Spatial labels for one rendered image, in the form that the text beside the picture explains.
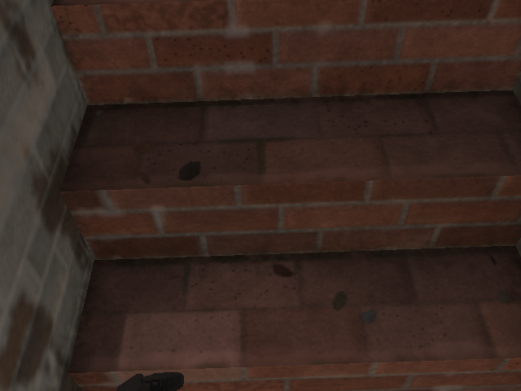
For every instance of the robot left hand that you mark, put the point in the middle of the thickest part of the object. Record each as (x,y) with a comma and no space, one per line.
(167,381)

